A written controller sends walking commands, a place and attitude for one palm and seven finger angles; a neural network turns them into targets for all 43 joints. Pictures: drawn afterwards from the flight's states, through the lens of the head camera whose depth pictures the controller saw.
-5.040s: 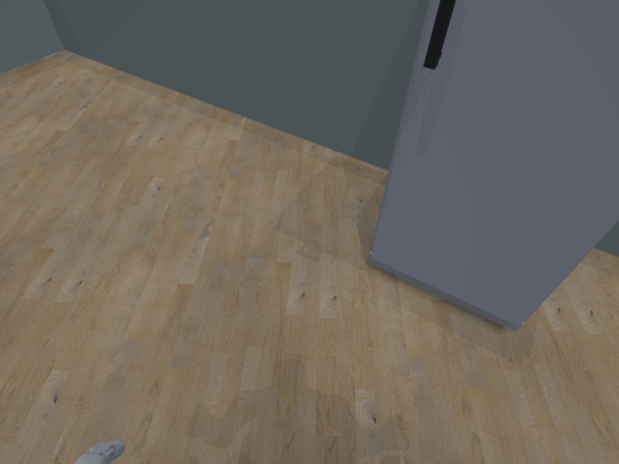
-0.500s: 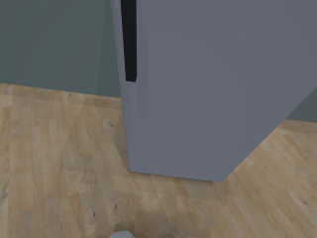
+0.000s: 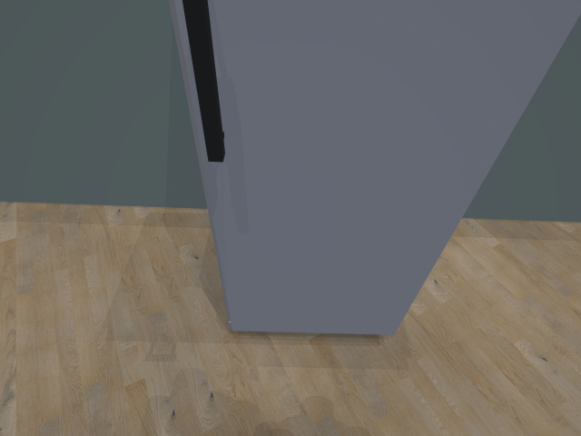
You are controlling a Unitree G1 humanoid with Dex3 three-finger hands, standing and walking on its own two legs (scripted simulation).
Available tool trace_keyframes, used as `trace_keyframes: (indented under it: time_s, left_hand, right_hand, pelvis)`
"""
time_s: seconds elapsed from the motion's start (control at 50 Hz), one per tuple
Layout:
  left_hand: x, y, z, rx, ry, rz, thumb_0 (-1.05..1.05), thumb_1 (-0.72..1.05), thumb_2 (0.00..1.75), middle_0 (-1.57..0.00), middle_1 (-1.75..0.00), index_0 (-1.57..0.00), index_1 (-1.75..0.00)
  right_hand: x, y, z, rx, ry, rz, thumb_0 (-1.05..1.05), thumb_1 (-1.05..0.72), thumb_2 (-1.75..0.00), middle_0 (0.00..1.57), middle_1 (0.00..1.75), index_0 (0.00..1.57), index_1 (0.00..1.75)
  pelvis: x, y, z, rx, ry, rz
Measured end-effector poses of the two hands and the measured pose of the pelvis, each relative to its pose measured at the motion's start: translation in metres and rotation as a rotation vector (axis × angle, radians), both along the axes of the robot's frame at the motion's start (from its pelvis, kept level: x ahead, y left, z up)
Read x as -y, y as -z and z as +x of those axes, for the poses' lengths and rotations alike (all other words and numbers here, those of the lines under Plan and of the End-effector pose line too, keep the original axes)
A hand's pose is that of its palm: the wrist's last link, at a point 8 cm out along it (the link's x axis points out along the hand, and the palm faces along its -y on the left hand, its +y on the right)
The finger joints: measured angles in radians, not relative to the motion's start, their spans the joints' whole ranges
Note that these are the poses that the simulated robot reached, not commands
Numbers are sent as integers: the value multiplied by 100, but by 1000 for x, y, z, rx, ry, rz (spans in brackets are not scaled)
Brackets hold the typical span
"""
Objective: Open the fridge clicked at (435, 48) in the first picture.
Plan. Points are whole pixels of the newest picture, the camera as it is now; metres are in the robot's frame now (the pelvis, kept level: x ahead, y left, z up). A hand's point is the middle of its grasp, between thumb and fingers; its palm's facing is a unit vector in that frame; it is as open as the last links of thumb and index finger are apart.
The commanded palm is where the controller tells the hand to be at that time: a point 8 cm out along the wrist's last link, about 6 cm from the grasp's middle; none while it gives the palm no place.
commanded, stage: come to a stop and stand still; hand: left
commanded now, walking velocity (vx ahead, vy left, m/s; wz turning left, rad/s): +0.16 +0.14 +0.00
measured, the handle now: (208, 68) +0.55 +0.15 +0.25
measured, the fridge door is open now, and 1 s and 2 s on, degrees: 0 0 0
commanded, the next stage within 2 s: look again from close up in 1.94 s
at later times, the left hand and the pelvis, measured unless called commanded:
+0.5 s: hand out of the picture -0.09 +0.11 -0.16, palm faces +0.15 -0.98 -0.16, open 7.4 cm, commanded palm none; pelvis -0.02 -0.02 +0.00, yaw +2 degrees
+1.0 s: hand out of the picture +0.02 +0.22 -0.18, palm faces +0.04 -0.98 -0.21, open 7.4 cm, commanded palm none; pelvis +0.00 +0.04 +0.00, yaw +0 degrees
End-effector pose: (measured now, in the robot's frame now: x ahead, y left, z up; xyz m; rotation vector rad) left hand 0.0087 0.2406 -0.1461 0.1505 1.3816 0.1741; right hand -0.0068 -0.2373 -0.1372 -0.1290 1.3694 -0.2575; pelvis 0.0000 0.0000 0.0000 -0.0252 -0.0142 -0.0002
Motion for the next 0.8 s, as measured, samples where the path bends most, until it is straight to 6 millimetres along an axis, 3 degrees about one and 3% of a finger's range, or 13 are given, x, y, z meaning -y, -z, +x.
trace_keyframes:
  time_s: [0.08,0.16,0.32,0.42,0.58,0.68,0.8]
  left_hand:
    - [29,-5,-28,8,-16,22,0,91,90,-19,-30,-20,-30]
    - [54,-18,-57,-37,-42,16,0,91,90,-20,-30,-20,-30]
    - [81,-25,-77,-40,-92,-5,1,91,90,-20,-30,-20,-30]
    - [87,-21,-93,-83,-135,-32,0,91,90,-20,-30,-20,-30]
    - [69,4,-105,-176,-154,-100,1,91,90,-20,-30,-20,-30]
    - [46,16,-84,-161,-122,-111,1,91,90,-20,-30,-20,-30]
    - [13,17,-43,-80,-61,-82,1,91,90,-20,-30,-20,-30]
  right_hand:
    - [13,16,-31,-58,19,57,1,-91,-90,20,30,20,30]
    - [17,16,-49,-87,22,111,1,-92,-90,20,30,20,30]
    - [16,20,-69,-166,-28,153,1,-91,-90,20,30,20,30]
    - [13,20,-43,-157,-77,133,1,-91,-90,20,30,20,30]
    - [-2,14,37,20,-133,28,1,-94,-90,20,30,20,30]
    - [-22,2,64,93,-148,-4,1,-93,-90,20,30,20,30]
    - [-39,-1,69,125,-120,-10,0,-94,-90,20,30,20,30]
  pelvis:
    - [19,3,-13,11,0,50]
    - [30,-7,-17,-2,17,79]
    - [37,-8,-22,-19,-25,68]
    - [31,-6,-20,-29,-34,61]
    - [5,6,-9,-30,-33,15]
    - [-8,6,-2,-12,-13,22]
    - [-25,4,1,1,-3,22]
